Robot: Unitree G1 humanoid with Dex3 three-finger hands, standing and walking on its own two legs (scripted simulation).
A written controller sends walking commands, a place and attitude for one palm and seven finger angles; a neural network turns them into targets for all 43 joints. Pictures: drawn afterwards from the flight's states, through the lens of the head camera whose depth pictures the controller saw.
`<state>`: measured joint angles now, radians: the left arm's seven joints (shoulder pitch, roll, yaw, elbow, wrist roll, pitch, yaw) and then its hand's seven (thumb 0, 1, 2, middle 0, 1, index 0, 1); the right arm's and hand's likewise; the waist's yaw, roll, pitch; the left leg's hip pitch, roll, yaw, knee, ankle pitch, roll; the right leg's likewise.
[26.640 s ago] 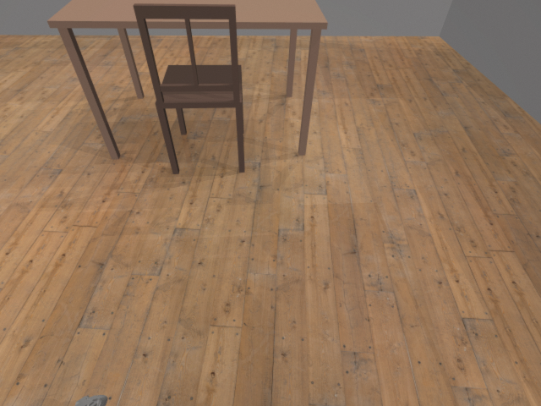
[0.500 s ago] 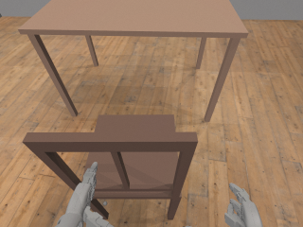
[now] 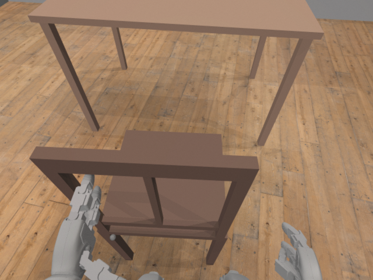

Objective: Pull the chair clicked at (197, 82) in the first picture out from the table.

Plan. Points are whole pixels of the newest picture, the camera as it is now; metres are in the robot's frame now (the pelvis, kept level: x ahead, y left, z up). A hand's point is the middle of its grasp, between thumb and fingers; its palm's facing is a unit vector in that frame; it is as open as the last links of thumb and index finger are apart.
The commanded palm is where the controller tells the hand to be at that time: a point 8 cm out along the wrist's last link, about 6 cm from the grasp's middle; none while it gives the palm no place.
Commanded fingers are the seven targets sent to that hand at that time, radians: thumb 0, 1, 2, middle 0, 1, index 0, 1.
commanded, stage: draw the hand back to the body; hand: left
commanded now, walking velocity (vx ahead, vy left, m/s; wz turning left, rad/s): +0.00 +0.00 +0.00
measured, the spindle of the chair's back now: (155, 201) +0.30 +0.10 -0.04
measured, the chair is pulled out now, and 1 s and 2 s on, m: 0.59 0.59 0.59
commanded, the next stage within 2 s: step back with the hand held close in 1.36 s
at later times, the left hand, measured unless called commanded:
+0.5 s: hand (44, 223) +0.19 +0.22 +0.14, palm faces +0.28 -0.87 -0.41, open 15.5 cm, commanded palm +0.15 +0.26 +0.16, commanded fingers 0.00 0.07 0.50 -0.09 -0.13 -0.09 -0.13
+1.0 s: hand out of the picture +0.22 +0.27 +0.23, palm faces +0.51 -0.75 -0.43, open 9.1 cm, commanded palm +0.17 +0.30 +0.25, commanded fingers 0.00 0.90 0.90 -0.20 -0.30 -0.20 -0.30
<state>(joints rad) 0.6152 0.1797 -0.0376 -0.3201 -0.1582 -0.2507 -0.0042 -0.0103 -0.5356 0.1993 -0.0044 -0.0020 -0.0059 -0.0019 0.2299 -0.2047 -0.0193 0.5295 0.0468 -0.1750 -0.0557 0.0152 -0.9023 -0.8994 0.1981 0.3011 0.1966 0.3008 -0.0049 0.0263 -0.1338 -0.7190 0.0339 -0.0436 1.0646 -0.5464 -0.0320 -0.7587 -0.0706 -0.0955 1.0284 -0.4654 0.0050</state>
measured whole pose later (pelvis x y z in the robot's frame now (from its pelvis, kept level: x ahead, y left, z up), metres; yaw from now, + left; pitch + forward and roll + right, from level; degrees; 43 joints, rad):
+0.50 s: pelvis +0.02 +0.00 +0.04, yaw +0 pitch +3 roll -2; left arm 0.68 0.35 0.15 -0.46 -0.07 0.01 0.14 -0.01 -0.25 0.34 -0.05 -0.06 -0.12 -0.10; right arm 0.24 -0.21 0.00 0.55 0.04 -0.13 -0.13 0.02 -0.90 -0.90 0.20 0.30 0.20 0.30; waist 0.04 0.09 -0.08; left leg -0.38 0.05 -0.04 0.81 -0.47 -0.03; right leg -0.41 -0.05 -0.11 0.76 -0.39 0.01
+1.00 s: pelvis +0.03 +0.00 +0.07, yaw -1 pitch -3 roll -1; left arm 0.48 0.36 0.36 -0.40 -0.07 -0.05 0.18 0.01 0.63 0.76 -0.17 -0.25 -0.17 -0.25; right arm 0.18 -0.23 0.00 0.65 0.03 -0.14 -0.09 0.02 -0.90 -0.90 0.20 0.30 0.20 0.30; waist 0.07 0.09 0.01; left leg -0.10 0.05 0.00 0.50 -0.34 -0.03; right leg -0.16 -0.03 -0.09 0.50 -0.27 0.01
